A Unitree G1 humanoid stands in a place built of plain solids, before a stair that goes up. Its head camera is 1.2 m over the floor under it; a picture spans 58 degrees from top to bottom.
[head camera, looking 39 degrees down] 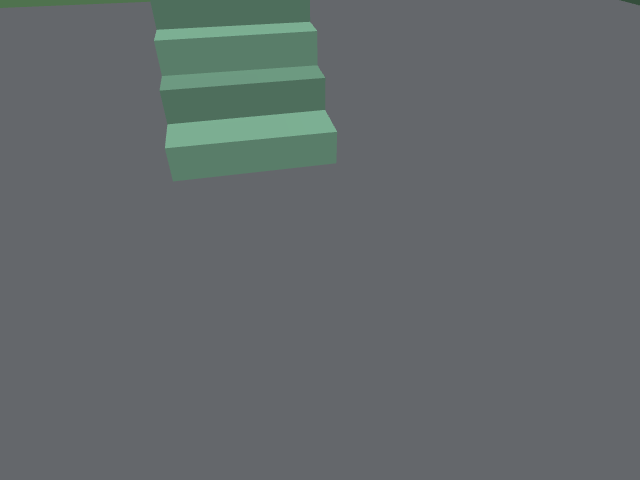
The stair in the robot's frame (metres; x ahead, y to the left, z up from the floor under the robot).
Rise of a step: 0.19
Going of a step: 0.25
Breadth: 0.89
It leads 12 degrees to the left of straight ahead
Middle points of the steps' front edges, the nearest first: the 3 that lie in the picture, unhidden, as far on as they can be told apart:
2.07 0.34 0.19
2.35 0.40 0.38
2.56 0.45 0.58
